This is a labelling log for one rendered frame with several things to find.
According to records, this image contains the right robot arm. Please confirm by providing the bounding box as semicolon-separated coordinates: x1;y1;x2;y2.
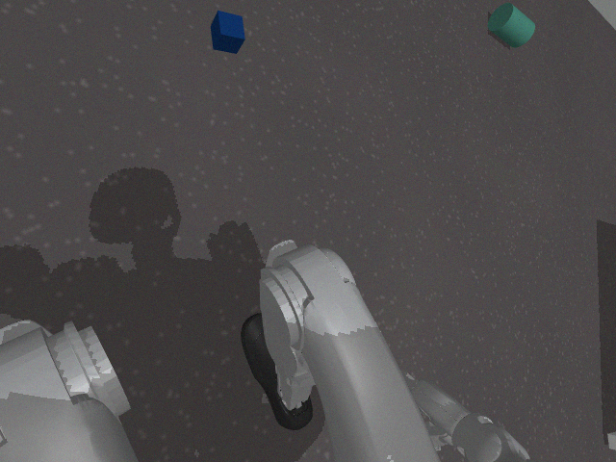
451;413;534;462

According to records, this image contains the right robot foot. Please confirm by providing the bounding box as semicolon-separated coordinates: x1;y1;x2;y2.
241;313;313;430

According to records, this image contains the right robot hand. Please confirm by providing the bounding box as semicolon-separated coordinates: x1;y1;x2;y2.
401;371;472;450

